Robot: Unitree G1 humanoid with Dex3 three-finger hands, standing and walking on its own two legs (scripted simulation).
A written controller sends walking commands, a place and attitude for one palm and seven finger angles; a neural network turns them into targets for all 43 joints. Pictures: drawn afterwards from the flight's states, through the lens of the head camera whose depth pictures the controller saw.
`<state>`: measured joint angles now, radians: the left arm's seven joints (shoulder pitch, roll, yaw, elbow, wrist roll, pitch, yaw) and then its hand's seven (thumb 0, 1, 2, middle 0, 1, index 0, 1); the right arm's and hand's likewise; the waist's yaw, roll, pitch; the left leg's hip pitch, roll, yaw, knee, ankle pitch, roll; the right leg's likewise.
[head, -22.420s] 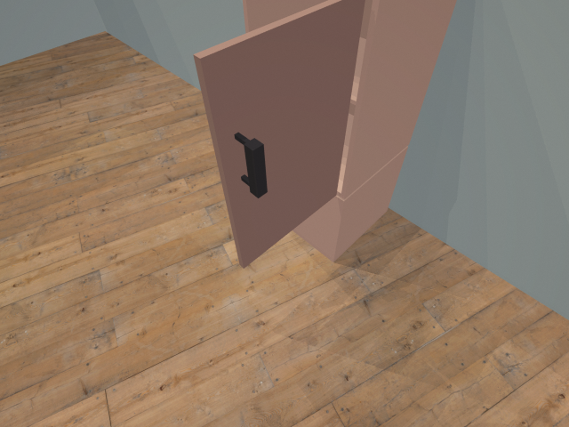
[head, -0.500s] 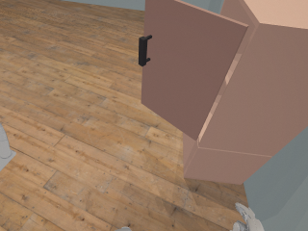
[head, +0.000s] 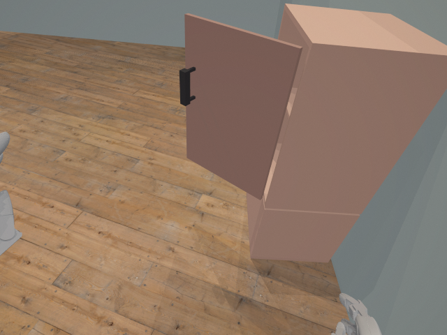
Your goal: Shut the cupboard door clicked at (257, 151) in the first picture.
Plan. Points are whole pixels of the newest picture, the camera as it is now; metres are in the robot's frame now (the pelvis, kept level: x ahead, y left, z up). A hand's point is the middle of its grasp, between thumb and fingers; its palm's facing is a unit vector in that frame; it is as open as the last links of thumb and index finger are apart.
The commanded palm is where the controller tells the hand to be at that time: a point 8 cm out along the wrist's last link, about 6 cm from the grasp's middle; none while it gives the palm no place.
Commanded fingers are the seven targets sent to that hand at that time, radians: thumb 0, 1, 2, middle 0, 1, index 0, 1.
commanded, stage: stop stepping back and stand still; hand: left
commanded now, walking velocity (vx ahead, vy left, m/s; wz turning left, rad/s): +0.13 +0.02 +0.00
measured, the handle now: (189, 85) +0.91 +0.16 +0.04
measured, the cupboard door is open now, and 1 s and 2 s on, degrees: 55 55 55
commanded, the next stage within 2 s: let the arm hang, fingers relaxed in 0.78 s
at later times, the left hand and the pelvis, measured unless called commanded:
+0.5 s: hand out of the picture +0.08 +0.32 +0.19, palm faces +0.55 -0.77 -0.32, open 7.4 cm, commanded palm +0.03 +0.34 +0.19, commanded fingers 0.00 0.90 0.90 -0.20 -0.30 -0.20 -0.30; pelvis -0.10 +0.04 +0.01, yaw +1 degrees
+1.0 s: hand out of the picture +0.10 +0.33 +0.02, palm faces +0.33 -0.86 -0.39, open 7.4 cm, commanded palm none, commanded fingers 0.00 0.90 0.90 -0.20 -0.30 -0.20 -0.30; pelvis -0.10 +0.07 -0.01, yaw +6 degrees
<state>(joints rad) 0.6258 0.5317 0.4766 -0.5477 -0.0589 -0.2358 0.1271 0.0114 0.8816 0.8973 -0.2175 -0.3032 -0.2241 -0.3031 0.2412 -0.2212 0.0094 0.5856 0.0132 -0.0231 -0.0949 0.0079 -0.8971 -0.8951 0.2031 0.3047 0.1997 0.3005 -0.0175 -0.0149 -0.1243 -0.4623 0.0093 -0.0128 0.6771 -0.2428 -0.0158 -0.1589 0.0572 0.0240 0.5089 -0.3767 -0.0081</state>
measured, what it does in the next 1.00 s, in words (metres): walks backwards: left foot, then left foot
